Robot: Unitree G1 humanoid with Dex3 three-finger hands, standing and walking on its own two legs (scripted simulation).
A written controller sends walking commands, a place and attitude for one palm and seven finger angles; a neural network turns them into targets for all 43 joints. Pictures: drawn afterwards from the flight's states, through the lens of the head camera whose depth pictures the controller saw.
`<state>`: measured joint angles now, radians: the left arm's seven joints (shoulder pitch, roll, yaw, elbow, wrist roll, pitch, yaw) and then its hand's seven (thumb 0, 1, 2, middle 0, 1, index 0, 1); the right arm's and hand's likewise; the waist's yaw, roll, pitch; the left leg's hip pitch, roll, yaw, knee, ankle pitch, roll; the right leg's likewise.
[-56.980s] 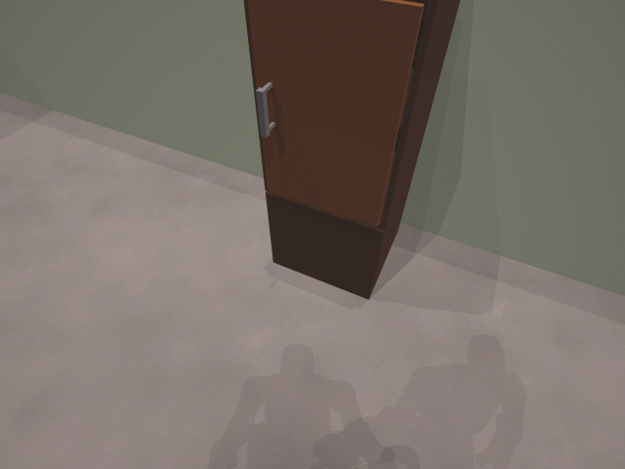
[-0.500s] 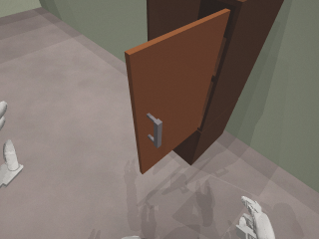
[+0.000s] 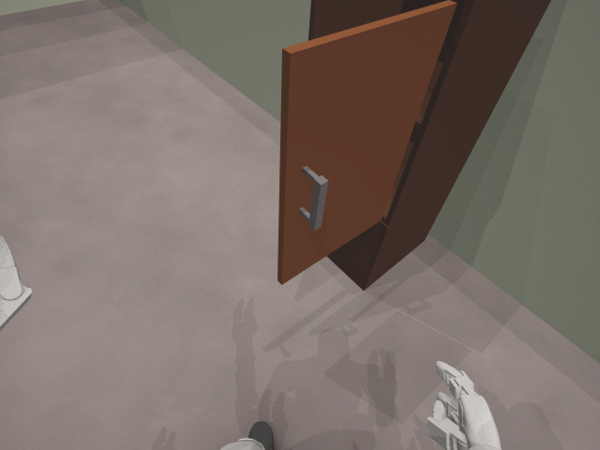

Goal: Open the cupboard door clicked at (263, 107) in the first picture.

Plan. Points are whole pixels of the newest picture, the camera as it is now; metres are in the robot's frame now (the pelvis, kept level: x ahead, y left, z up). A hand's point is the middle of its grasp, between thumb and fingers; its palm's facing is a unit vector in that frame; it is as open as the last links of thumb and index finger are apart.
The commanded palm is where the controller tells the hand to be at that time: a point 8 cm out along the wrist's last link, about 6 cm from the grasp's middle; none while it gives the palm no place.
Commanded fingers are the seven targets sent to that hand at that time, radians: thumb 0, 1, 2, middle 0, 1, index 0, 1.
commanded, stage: stop stepping back and stand still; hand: left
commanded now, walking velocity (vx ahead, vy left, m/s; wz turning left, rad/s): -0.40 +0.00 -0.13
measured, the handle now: (311, 198) +0.55 +0.02 -0.03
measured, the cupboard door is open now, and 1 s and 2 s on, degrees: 88 88 88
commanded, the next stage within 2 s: let the arm hang, fingers relaxed in 0.86 s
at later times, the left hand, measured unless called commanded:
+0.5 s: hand (32, 428) +0.11 +0.22 +0.17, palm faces +0.24 -0.83 -0.50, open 7.4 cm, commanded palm +0.08 +0.27 +0.18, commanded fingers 0.00 0.90 0.90 -0.20 -0.30 -0.20 -0.30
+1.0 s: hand (18, 422) +0.12 +0.25 +0.14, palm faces +0.30 -0.82 -0.49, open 7.4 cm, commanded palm none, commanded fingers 0.00 0.90 0.90 -0.20 -0.30 -0.20 -0.30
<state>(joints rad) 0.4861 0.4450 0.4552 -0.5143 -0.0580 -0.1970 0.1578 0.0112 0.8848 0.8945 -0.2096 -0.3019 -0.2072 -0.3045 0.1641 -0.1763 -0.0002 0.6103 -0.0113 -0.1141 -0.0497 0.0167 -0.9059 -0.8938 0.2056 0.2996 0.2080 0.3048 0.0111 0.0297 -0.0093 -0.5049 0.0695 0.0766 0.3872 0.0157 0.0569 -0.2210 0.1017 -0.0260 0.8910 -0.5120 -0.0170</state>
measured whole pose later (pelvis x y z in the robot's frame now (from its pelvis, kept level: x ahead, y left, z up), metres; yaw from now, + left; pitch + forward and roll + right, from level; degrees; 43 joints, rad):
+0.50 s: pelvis -0.11 +0.00 +0.00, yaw -9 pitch -1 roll +2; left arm 0.66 0.44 0.41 -0.53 -0.04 -0.19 0.13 0.01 0.88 0.89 -0.21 -0.30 -0.21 -0.30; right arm 0.30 -0.23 -0.01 0.66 -0.01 -0.08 -0.07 0.02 -0.91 -0.89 0.20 0.30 0.21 0.30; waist -0.03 -0.04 -0.03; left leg -0.54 -0.03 0.03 0.96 -0.34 -0.02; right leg -0.25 0.02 -0.04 0.56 -0.29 -0.07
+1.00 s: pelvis -0.11 +0.01 +0.00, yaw -5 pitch +0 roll +0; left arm 0.47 0.38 0.34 -0.33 0.00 -0.19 0.12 0.00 0.88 0.89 -0.21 -0.30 -0.21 -0.30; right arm 0.21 -0.21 0.01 0.70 -0.02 -0.14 -0.02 0.02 -0.91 -0.89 0.21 0.30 0.21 0.30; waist 0.01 0.03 -0.02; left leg -0.29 0.04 0.01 0.61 -0.33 -0.03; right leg -0.31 0.00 -0.08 0.62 -0.31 -0.04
